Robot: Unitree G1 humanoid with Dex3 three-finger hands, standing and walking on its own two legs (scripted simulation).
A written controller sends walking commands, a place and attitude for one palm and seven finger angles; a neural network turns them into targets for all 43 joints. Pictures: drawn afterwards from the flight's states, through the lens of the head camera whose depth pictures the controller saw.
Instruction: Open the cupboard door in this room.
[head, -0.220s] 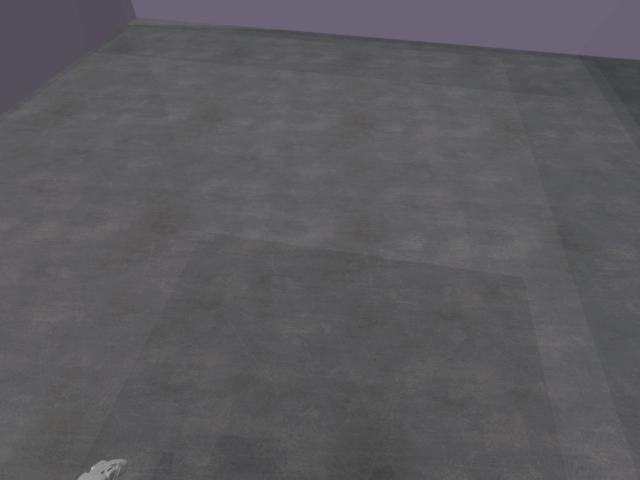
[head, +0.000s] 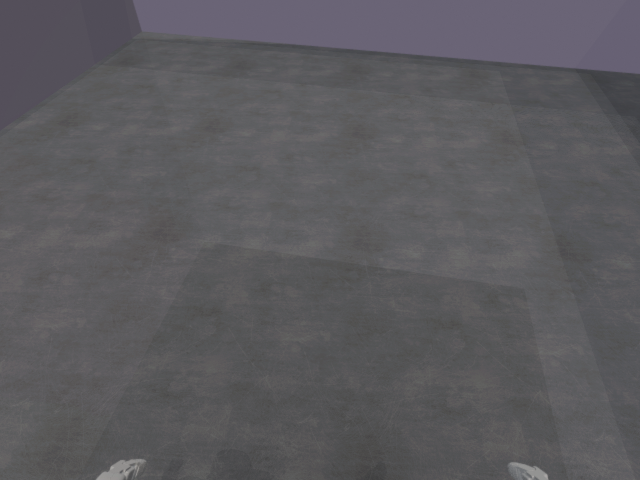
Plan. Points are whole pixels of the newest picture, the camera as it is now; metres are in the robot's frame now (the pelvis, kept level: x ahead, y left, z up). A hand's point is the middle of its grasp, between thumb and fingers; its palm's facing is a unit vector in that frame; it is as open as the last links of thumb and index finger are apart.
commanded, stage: stand and wait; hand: left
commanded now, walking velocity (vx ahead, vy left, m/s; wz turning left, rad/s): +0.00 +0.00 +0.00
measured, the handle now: out of the picture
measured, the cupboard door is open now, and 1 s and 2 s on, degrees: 0 0 0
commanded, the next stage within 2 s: turn or walk to find it in 0.68 s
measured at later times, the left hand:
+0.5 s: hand out of the picture +0.04 +0.24 -0.15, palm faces -0.02 -0.94 -0.35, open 7.4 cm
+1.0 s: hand out of the picture +0.02 +0.22 -0.17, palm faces +0.05 -0.96 -0.28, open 7.4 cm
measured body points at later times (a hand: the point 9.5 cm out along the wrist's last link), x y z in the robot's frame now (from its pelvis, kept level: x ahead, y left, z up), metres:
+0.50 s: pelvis -0.02 -0.01 +0.00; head -0.03 -0.02 +0.45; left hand +0.05 +0.29 -0.13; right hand +0.04 -0.31 -0.13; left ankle -0.02 +0.12 -0.74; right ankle -0.02 -0.13 -0.74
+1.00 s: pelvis -0.04 +0.00 -0.01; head -0.02 +0.00 +0.44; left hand +0.02 +0.27 -0.15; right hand +0.04 -0.27 -0.15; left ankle -0.02 +0.12 -0.74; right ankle -0.02 -0.13 -0.74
